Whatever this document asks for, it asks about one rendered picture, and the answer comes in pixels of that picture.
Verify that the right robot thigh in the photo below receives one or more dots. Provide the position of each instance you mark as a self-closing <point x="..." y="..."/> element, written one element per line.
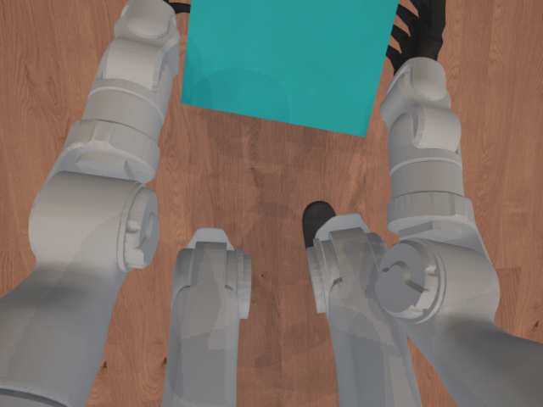
<point x="372" y="356"/>

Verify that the right robot hand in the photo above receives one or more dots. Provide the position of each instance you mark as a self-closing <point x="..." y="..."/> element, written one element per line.
<point x="426" y="32"/>

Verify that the left robot forearm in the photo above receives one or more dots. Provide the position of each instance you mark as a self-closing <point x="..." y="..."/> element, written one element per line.
<point x="119" y="131"/>

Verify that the right robot forearm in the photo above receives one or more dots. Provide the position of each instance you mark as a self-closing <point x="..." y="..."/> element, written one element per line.
<point x="425" y="162"/>

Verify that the robot left upper arm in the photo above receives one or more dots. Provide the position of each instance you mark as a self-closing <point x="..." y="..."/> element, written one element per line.
<point x="87" y="232"/>

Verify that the robot right shin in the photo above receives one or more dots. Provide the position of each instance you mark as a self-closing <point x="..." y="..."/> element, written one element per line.
<point x="347" y="221"/>

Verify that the carton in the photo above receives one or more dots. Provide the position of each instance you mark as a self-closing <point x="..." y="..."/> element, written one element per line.
<point x="314" y="63"/>

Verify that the robot right upper arm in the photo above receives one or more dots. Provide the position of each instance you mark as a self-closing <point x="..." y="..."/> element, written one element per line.
<point x="445" y="298"/>

